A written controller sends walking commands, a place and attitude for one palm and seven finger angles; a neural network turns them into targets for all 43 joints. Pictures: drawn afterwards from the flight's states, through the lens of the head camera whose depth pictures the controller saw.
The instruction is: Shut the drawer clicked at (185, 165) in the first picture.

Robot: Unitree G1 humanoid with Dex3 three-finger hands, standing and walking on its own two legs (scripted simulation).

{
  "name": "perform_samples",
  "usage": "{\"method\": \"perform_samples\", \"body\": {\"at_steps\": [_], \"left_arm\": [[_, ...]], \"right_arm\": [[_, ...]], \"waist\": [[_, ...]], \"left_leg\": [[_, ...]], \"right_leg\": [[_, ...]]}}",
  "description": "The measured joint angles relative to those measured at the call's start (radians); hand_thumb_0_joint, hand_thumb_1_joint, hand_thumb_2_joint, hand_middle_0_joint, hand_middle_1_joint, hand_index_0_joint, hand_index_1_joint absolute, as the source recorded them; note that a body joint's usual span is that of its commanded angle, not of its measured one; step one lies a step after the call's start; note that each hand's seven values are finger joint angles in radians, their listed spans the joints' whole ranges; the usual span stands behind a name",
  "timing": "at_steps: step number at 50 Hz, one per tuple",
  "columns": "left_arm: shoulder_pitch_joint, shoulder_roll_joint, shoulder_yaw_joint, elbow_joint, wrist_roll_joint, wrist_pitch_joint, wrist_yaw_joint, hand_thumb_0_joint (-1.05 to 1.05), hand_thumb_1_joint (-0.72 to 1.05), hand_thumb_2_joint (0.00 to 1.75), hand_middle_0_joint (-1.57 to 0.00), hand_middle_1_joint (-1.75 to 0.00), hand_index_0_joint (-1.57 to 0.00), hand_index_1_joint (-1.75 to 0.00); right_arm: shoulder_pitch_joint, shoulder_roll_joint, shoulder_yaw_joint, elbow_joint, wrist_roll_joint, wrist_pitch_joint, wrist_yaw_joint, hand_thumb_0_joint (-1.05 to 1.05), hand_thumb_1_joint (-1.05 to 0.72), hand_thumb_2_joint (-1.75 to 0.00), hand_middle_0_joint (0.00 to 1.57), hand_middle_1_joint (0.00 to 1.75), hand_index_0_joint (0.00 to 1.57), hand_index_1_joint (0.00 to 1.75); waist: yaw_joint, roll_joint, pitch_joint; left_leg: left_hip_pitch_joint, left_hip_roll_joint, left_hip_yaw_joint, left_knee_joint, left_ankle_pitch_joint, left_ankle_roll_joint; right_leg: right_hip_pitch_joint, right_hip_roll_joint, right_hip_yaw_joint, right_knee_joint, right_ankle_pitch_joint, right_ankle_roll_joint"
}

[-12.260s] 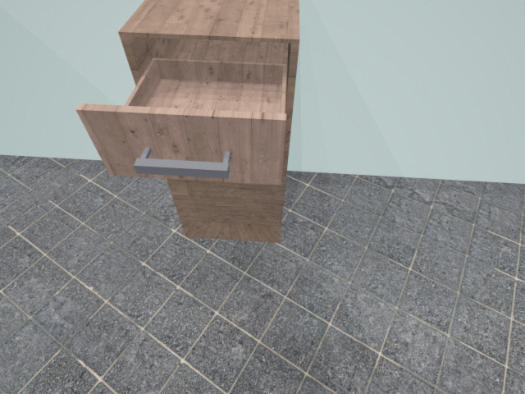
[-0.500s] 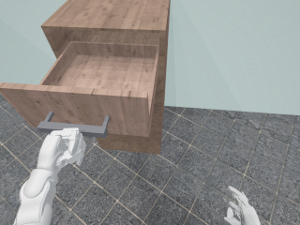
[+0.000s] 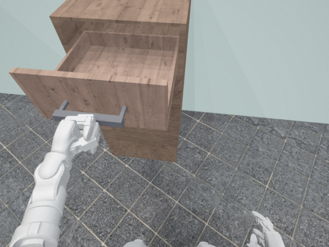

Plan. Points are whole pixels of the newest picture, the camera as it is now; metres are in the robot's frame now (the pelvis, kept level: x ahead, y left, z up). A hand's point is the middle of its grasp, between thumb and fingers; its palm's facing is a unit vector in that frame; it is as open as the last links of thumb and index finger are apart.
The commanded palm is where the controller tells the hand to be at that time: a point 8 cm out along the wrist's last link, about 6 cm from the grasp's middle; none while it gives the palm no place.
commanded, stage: push the drawer shut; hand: left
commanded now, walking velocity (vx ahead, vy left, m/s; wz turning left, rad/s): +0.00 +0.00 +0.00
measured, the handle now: (91, 112) +0.42 +0.21 +0.08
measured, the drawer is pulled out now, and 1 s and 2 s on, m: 0.26 0.15 0.02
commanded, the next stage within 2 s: none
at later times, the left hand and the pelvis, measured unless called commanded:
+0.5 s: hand (104, 114) +0.42 +0.18 +0.08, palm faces -0.11 -0.99 -0.06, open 3.1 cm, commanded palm +0.42 +0.23 +0.08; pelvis +0.00 +0.00 +0.00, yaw -1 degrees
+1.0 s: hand (107, 102) +0.46 +0.18 +0.08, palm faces -0.12 -0.99 -0.04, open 3.2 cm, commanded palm +0.47 +0.22 +0.08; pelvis +0.00 +0.01 -0.01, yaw -1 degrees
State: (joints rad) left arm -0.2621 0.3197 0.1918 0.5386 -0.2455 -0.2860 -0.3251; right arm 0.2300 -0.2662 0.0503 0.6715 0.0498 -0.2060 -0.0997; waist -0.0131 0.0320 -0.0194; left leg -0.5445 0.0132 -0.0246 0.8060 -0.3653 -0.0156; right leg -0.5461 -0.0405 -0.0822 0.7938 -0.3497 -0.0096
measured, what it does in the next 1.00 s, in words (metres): stands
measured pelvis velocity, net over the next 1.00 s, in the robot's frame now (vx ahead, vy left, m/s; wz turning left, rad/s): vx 0.00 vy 0.01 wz -0.02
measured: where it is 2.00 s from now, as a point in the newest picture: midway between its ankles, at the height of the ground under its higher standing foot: outside the picture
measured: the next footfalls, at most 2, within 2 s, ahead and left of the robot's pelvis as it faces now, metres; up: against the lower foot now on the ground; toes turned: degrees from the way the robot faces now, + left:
none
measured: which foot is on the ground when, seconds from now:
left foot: down 0.00-1.00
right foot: down 0.00-1.00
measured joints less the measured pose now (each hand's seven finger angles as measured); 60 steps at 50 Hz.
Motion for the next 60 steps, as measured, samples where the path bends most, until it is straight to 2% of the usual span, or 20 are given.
{"method": "perform_samples", "body": {"at_steps": [15,26,44,54,60], "left_arm": [[-0.222,0.044,0.029,0.249,0.019,-0.042,-0.008,0.00,0.75,0.97,-1.40,-1.60,-1.40,-1.60],[-0.311,0.068,0.072,0.361,0.044,-0.065,-0.024,0.01,0.74,0.95,-1.40,-1.60,-1.40,-1.60],[-0.442,0.090,0.075,0.482,0.065,-0.084,-0.029,0.02,0.71,0.94,-1.40,-1.60,-1.40,-1.60],[-0.538,0.118,0.085,0.560,0.079,-0.080,-0.015,0.04,0.72,0.95,-1.40,-1.60,-1.40,-1.60],[-0.603,0.161,0.109,0.616,0.097,-0.074,-0.022,0.03,0.71,0.95,-1.40,-1.60,-1.40,-1.60]], "right_arm": [[0.047,-0.012,0.001,0.017,0.000,0.046,0.011,0.01,-0.90,-0.90,0.20,0.30,0.20,0.30],[0.082,-0.012,-0.009,0.017,-0.011,0.079,0.027,0.01,-0.90,-0.90,0.20,0.30,0.20,0.30],[0.086,-0.006,-0.007,0.012,-0.020,0.106,0.039,0.01,-0.90,-0.90,0.20,0.30,0.20,0.30],[0.101,-0.007,-0.003,0.018,-0.028,0.104,0.046,0.01,-0.90,-0.90,0.20,0.30,0.21,0.30],[0.116,-0.010,0.003,0.017,-0.031,0.109,0.046,0.01,-0.90,-0.90,0.20,0.30,0.21,0.30]], "waist": [[-0.030,-0.008,0.004],[-0.052,-0.011,-0.012],[-0.063,-0.015,-0.018],[-0.083,-0.014,-0.027],[-0.109,-0.017,-0.029]], "left_leg": [[-0.054,0.008,0.007,0.017,0.002,-0.002],[-0.079,0.014,0.017,0.024,-0.009,0.001],[-0.131,0.013,0.014,0.053,-0.021,0.010],[-0.189,0.014,0.014,0.083,-0.026,0.013],[-0.231,0.021,0.014,0.105,-0.031,0.014]], "right_leg": [[-0.058,0.008,0.009,0.016,0.006,-0.003],[-0.086,0.014,0.019,0.017,0.003,0.000],[-0.128,0.013,0.017,0.028,0.002,0.008],[-0.182,0.014,0.018,0.049,0.001,0.011],[-0.223,0.021,0.019,0.064,0.002,0.010]]}}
